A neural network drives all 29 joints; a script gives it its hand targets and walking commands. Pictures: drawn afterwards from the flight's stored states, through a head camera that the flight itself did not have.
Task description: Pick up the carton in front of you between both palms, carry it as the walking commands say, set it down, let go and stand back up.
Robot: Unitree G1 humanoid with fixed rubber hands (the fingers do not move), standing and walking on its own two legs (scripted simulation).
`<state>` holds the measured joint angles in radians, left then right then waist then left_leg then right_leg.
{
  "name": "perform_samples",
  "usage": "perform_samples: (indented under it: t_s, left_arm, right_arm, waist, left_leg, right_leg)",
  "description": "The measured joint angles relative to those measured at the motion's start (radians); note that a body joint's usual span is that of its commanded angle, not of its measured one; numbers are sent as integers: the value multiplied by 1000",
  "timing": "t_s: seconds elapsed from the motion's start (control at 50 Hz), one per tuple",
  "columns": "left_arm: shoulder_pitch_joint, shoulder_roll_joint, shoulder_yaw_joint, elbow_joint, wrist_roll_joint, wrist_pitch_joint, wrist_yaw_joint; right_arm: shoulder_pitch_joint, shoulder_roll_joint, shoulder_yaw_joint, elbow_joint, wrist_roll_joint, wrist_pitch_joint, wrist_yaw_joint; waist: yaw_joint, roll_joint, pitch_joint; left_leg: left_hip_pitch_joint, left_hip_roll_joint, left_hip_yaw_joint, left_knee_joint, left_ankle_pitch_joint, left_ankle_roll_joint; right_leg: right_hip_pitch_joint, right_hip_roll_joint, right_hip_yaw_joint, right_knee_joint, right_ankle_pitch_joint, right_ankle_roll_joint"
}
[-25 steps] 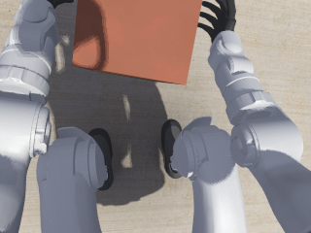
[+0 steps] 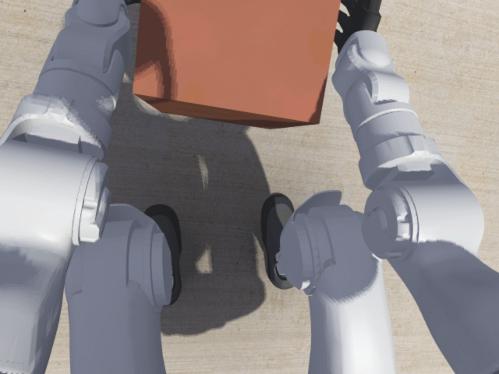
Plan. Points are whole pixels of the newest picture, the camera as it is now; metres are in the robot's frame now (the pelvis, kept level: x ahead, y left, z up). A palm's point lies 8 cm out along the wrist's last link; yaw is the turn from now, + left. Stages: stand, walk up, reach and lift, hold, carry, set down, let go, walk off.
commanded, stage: reach and lift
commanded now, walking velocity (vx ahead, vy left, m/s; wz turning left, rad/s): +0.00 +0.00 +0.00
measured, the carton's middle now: (231, 47) +0.52 +0.00 -0.23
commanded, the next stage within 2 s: none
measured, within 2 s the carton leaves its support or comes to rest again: neither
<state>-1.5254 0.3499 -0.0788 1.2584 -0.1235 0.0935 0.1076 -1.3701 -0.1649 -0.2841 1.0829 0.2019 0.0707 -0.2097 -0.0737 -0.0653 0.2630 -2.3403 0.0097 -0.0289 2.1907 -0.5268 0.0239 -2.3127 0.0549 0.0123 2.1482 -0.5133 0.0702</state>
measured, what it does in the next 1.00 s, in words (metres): rises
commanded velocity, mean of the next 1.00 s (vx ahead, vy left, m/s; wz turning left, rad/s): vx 0.00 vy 0.00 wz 0.00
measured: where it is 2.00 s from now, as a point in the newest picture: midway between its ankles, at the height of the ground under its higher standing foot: (225, 263)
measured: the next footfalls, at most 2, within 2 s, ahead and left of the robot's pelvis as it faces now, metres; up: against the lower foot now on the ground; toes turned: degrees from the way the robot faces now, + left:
none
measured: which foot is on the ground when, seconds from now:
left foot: down 0.00-1.00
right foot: down 0.00-1.00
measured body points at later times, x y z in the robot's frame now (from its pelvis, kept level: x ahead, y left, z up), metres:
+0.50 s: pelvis +0.00 -0.01 +0.10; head +0.26 +0.03 +0.47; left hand +0.51 +0.17 +0.03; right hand +0.50 -0.14 +0.03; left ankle +0.11 +0.12 -0.33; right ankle +0.13 -0.13 -0.33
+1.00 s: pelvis +0.04 -0.01 +0.22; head +0.21 +0.02 +0.64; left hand +0.47 +0.17 +0.18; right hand +0.48 -0.13 +0.19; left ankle +0.11 +0.12 -0.33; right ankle +0.13 -0.13 -0.33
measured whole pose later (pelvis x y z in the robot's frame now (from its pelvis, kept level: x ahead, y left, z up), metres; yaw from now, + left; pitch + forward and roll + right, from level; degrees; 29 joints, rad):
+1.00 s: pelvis +0.04 -0.01 +0.22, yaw +5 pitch +35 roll -1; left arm -0.74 -0.03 0.33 0.67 0.19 0.36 0.04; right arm -0.68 0.11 -0.45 0.57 -0.16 0.35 -0.09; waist -0.04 -0.01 -0.26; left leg -1.59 -0.04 -0.04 1.46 -0.48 -0.01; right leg -1.57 0.05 0.05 1.46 -0.51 0.04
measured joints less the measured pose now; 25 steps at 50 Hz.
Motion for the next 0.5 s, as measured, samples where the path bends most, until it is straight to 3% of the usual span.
perform_samples:
  t_s: [0.08, 0.16, 0.24, 0.36, 0.5]
  left_arm:
    - [96, -13, 1, -120, -12, 35, 14]
    - [198, -54, 64, -248, 21, 95, 12]
    - [279, -110, 173, -307, 94, 150, -17]
    - [330, -189, 346, -300, 252, 205, -63]
    - [393, -259, 439, -362, 349, 222, -80]
  right_arm:
    - [90, 23, -4, -117, 19, 33, -9]
    - [222, 73, -45, -266, -17, 78, -9]
    - [306, 138, -126, -347, -120, 136, 13]
    - [350, 216, -264, -380, -310, 214, 66]
    - [389, 235, -294, -435, -381, 256, 105]
  waist:
    - [-3, -2, -40]
    - [10, 4, -114]
    - [22, 22, -222]
    - [20, 57, -358]
    - [33, 58, -426]
  left_leg:
    - [13, -16, 2, 0, -3, -9]
    - [47, -33, -2, -32, -4, -23]
    - [88, -45, -6, -92, 1, -30]
    - [152, -61, -16, -215, 23, -33]
    - [233, -58, -18, -345, 45, -35]
  right_leg:
    - [15, 13, 17, 11, -16, 17]
    - [51, 13, 24, -9, -31, 12]
    - [94, -3, 20, -62, -35, -2]
    - [164, -8, 16, -182, -23, -4]
    - [238, 13, 28, -309, 3, -9]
